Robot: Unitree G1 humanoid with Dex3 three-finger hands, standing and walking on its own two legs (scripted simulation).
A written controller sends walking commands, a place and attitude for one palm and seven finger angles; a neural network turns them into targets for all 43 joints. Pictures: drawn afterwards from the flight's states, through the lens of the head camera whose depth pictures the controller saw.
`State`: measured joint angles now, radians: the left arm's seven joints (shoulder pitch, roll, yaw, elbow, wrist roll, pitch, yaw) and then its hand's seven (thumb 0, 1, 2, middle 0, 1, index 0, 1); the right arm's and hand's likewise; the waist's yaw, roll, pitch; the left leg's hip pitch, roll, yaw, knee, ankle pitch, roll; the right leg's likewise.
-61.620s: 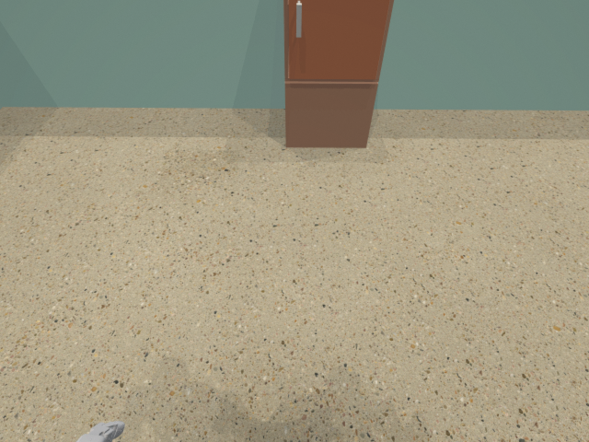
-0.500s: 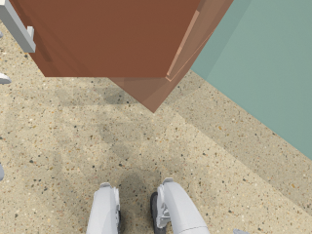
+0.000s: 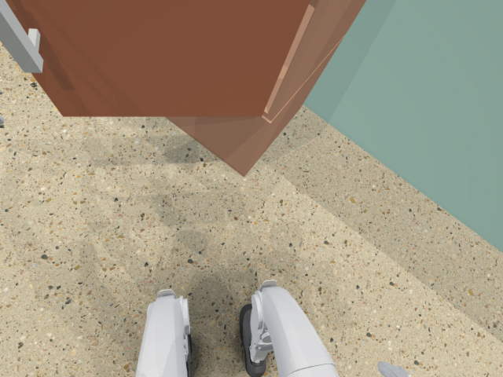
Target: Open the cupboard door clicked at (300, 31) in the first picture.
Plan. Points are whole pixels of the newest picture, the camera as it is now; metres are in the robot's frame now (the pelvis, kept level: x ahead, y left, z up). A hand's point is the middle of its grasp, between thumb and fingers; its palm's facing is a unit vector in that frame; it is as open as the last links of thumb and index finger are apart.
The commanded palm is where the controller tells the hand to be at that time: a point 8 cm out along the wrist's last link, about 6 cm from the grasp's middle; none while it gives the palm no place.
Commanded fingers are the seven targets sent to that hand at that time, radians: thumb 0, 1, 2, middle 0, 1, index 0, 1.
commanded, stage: slide the fingers in behind the handle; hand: left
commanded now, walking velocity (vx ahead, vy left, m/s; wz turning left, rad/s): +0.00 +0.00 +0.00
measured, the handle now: (10, 16) +0.57 +0.28 +0.07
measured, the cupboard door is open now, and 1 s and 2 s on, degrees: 43 43 43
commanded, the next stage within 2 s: close the thumb around the handle in 1.56 s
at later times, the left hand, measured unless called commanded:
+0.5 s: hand out of the picture +0.51 +0.29 +0.06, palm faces +0.04 -1.00 -0.01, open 14.0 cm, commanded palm +0.51 +0.31 +0.06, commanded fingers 0.00 -0.50 0.30 -0.30 -1.20 -0.30 -1.20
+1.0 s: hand (20, 64) +0.51 +0.26 +0.07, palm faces +0.06 -1.00 -0.01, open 14.0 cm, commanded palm +0.50 +0.29 +0.06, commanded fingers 0.00 -0.50 0.30 -0.30 -1.20 -0.30 -1.20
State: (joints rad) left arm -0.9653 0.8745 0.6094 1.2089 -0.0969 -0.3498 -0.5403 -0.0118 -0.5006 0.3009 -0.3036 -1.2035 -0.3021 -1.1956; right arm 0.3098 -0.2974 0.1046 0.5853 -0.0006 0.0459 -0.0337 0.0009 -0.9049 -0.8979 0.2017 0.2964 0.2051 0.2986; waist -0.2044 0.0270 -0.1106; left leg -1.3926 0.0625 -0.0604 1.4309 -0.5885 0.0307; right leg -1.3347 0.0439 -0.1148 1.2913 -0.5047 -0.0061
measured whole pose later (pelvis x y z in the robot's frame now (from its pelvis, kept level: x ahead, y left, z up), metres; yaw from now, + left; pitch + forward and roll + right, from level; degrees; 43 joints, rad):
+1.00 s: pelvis +0.01 -0.01 +0.02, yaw +2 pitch +29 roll -6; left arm -0.90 0.65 0.47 1.15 -0.13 -0.40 -0.40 -0.01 -0.50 0.30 -0.28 -1.21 -0.30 -1.20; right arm 0.32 -0.28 0.06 0.62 -0.01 0.05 -0.01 0.00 -0.91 -0.90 0.20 0.30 0.20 0.30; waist -0.18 0.04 -0.13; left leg -1.29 0.05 -0.04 1.35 -0.58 0.02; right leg -1.25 0.03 -0.10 1.25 -0.51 -0.01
